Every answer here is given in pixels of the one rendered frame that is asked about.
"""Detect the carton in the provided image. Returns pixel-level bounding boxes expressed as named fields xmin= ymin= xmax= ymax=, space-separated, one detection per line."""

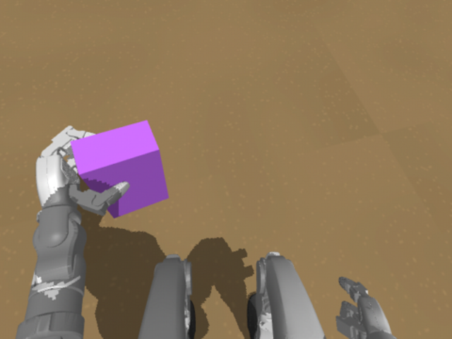
xmin=70 ymin=120 xmax=169 ymax=218

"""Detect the right robot hand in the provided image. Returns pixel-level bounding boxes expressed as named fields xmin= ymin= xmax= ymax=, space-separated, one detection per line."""
xmin=335 ymin=277 xmax=392 ymax=339

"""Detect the left robot arm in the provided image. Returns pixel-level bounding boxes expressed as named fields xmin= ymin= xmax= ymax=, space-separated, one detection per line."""
xmin=16 ymin=205 xmax=87 ymax=339

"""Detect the left robot hand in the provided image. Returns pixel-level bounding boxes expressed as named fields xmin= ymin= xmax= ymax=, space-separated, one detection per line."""
xmin=35 ymin=126 xmax=130 ymax=216

